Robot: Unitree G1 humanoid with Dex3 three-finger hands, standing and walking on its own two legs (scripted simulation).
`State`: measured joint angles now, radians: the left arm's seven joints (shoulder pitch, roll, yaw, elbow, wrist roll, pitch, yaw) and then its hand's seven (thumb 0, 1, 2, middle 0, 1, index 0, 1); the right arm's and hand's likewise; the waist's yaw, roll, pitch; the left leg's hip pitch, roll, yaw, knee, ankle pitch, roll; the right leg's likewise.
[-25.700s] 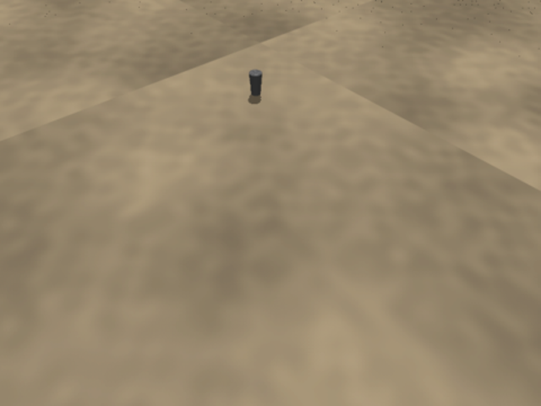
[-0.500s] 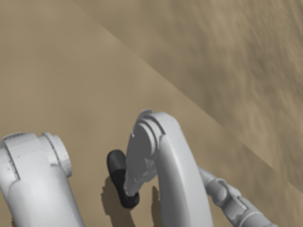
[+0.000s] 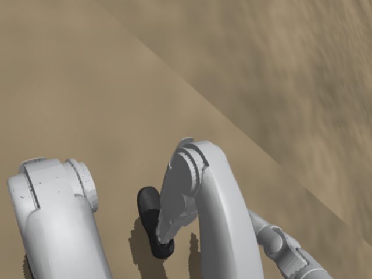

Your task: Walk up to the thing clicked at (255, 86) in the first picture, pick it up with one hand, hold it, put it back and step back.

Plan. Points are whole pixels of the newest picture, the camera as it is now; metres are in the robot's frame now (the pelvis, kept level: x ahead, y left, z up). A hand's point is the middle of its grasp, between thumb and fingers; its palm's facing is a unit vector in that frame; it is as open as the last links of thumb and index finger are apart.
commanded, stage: withdraw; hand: left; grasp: from the side
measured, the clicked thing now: out of the picture +0.41 +0.30 -0.21
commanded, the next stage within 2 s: rise in 0.06 s
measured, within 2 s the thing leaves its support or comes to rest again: neither
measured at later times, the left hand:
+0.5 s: hand out of the picture +0.33 +0.43 -0.01, palm faces +0.41 -0.81 -0.42, open 17.4 cm
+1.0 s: hand out of the picture +0.26 +0.31 +0.19, palm faces +0.35 -0.83 -0.44, open 17.4 cm
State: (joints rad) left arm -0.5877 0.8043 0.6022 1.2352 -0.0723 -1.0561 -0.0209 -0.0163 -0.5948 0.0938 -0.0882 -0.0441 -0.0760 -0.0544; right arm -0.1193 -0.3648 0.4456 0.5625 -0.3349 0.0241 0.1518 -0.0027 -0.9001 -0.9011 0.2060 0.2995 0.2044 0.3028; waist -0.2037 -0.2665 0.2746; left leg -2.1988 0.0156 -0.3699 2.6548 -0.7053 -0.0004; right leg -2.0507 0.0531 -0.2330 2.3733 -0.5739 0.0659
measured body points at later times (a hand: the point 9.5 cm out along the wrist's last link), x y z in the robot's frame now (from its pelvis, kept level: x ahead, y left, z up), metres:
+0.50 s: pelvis +0.01 -0.01 +0.06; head +0.19 +0.11 +0.46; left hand +0.31 +0.47 +0.01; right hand +0.20 -0.24 -0.04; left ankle +0.08 +0.12 -0.25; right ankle +0.15 -0.13 -0.25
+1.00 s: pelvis +0.06 -0.02 +0.29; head +0.20 +0.04 +0.72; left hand +0.24 +0.35 +0.22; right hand +0.31 -0.22 +0.19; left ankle +0.08 +0.12 -0.25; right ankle +0.15 -0.13 -0.25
